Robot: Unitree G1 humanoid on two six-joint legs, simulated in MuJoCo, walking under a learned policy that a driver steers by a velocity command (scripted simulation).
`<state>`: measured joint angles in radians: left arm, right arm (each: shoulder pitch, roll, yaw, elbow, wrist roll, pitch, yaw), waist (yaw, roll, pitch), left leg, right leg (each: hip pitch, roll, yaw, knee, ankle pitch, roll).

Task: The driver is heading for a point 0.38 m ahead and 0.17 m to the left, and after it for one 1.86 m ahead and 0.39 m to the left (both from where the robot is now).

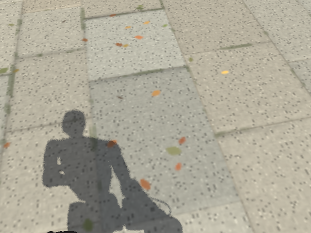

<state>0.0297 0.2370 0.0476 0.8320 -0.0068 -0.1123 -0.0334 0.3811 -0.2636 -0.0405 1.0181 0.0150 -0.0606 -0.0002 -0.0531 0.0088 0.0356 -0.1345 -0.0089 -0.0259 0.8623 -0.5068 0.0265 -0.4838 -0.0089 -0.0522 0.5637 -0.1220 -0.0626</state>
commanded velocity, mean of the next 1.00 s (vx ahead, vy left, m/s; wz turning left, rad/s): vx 0.29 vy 0.00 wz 0.35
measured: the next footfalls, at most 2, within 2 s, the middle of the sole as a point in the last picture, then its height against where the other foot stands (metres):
left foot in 0.48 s outside the picture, level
right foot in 0.96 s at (171, 210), level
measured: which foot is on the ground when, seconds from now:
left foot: up 0.00-0.46, down 0.48-1.00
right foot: down 0.00-0.48, up 0.50-0.94, down 0.96-1.00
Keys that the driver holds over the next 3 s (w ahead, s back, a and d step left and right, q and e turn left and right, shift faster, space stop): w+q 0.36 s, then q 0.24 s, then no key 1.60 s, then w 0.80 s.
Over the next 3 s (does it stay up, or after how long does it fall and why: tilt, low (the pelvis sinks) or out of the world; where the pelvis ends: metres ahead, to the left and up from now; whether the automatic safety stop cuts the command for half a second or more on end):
stays up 0.72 0.12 0.00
